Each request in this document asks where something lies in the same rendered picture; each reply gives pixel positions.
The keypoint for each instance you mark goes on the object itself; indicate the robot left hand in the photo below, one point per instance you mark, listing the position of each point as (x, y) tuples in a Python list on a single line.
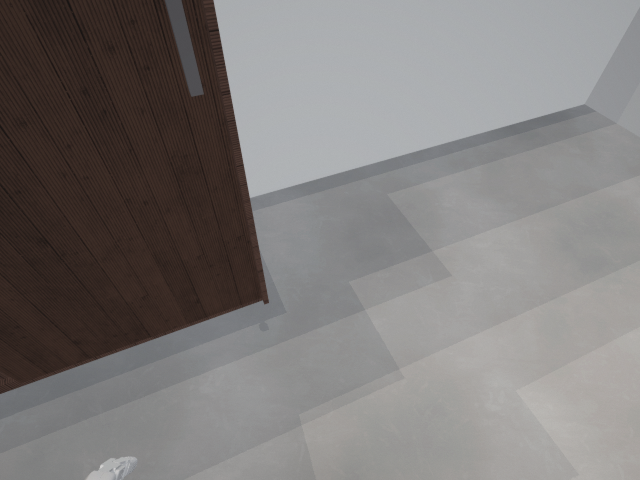
[(114, 469)]

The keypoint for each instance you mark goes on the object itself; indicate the handle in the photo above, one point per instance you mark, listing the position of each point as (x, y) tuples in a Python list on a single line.
[(183, 41)]

